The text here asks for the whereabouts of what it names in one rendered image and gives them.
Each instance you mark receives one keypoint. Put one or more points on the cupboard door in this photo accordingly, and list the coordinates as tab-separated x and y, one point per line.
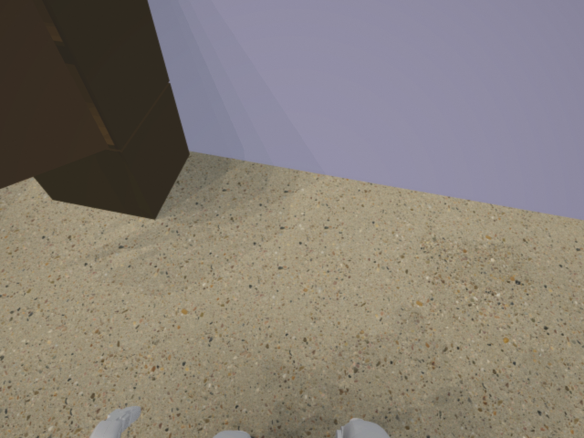
44	121

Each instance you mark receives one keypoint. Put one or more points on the robot right thigh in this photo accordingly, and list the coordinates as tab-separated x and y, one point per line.
361	429

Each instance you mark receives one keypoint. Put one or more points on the left robot hand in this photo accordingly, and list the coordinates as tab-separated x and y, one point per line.
117	422

